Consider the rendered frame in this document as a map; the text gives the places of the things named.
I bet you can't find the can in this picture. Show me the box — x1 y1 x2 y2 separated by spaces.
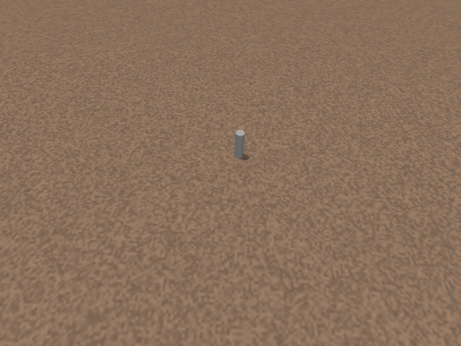
234 130 245 159

